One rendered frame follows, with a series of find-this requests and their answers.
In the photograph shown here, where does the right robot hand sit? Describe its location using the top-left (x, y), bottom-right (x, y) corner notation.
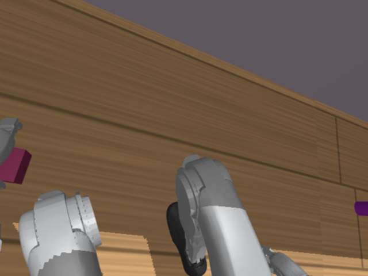
top-left (260, 244), bottom-right (309, 276)

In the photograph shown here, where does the left robot hand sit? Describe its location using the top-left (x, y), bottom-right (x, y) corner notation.
top-left (0, 118), bottom-right (22, 190)

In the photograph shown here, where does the right robot foot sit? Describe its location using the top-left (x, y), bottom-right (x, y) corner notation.
top-left (166, 202), bottom-right (207, 276)

